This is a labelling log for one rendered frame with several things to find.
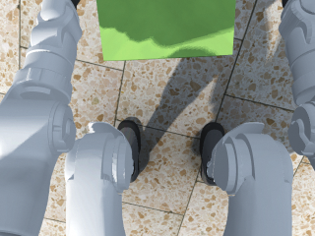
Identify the left robot foot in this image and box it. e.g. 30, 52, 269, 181
117, 120, 141, 183

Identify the robot right forearm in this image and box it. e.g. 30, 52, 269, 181
278, 0, 315, 106

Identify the robot left hand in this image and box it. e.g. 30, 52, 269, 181
71, 0, 81, 10

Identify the robot left upper arm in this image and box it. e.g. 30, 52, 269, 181
0, 98, 77, 236

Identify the robot left forearm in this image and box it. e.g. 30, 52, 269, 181
0, 0, 83, 105

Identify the robot right upper arm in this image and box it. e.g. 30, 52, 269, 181
287, 100, 315, 171

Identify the carton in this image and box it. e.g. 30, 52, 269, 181
96, 0, 236, 61

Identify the robot left shin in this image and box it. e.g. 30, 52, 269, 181
64, 121, 134, 183

